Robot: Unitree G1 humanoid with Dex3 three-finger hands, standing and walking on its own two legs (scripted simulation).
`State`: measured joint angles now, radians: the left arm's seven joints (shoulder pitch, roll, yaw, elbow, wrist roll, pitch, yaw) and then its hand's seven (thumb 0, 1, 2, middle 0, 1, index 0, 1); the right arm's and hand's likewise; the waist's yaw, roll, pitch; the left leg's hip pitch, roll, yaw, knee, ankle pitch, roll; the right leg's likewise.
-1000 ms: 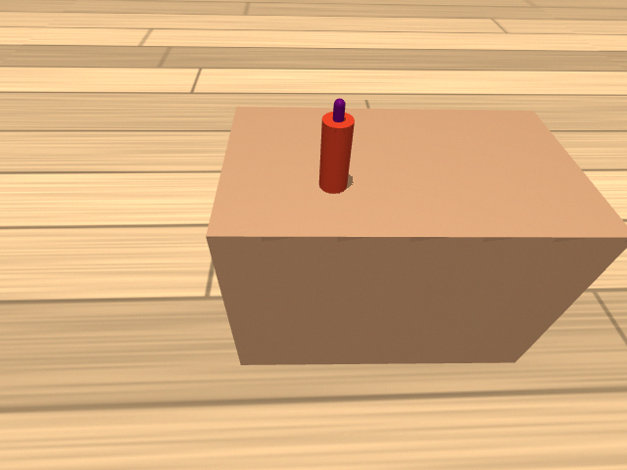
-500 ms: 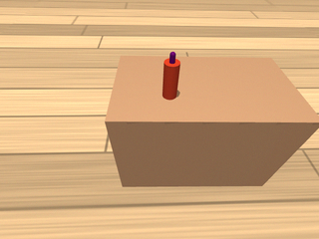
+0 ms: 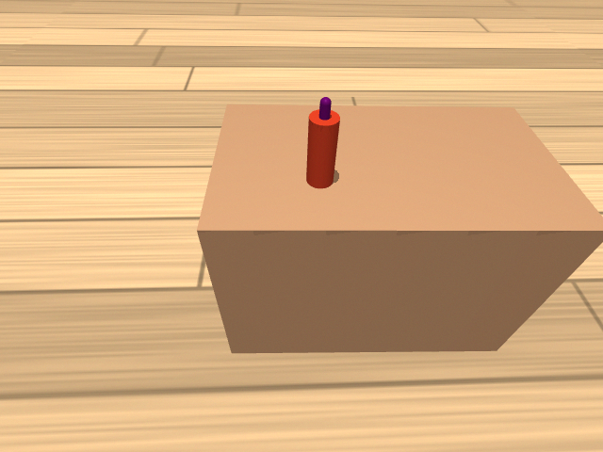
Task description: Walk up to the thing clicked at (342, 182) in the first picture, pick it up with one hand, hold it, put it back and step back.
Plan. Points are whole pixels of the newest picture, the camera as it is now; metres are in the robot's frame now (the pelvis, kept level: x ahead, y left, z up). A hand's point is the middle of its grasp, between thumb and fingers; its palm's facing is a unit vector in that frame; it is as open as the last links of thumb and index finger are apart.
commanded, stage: stand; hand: right
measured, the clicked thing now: (322, 142) +0.78 -0.05 -0.02
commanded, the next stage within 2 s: walk up in 0.12 s
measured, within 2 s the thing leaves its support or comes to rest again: neither
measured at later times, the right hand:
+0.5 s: hand out of the picture +0.16 -0.19 -0.16, palm faces -0.07 +0.92 -0.40, open 7.4 cm
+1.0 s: hand (365, 381) +0.29 -0.11 -0.18, palm faces -0.06 +0.95 -0.32, open 7.4 cm
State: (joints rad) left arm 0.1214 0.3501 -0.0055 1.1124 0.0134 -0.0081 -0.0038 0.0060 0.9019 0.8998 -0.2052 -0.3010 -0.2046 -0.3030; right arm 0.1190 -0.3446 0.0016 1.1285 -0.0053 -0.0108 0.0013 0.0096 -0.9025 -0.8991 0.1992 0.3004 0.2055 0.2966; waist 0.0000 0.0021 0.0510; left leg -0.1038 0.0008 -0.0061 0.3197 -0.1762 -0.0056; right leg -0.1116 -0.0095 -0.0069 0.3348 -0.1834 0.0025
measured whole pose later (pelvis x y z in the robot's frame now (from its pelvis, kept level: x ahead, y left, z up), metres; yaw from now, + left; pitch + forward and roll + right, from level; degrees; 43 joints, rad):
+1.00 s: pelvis +0.22 +0.14 -0.02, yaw +1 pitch -3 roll +0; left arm 0.26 0.37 0.03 0.82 0.02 -0.07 0.00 0.01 0.90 0.90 -0.21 -0.30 -0.21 -0.30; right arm 0.30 -0.39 -0.05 0.82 0.00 0.02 0.02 0.01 -0.90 -0.90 0.20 0.30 0.21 0.30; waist 0.01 0.06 0.12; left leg -0.36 -0.02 0.00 1.05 -0.54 0.02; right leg -0.33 -0.02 -0.04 0.62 -0.25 -0.04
